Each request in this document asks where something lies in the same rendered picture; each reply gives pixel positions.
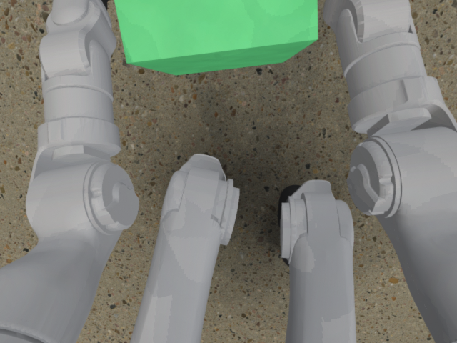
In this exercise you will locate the robot right thigh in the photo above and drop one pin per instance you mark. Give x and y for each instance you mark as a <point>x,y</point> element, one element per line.
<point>321,303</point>

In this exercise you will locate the carton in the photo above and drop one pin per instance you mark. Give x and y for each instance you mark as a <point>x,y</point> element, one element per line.
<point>193,36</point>

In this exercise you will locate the robot left upper arm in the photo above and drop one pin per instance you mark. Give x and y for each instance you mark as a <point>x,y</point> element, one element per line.
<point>78,214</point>

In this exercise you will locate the right robot forearm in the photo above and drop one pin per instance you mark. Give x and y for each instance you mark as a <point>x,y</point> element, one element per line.
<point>381,60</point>

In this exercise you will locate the left robot forearm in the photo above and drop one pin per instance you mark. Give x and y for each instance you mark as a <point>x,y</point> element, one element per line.
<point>75,58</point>

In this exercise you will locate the robot right shin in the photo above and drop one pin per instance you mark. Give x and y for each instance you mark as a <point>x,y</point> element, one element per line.
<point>344,213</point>

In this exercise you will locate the robot right upper arm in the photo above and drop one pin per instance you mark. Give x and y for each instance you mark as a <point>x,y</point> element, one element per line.
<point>408,180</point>

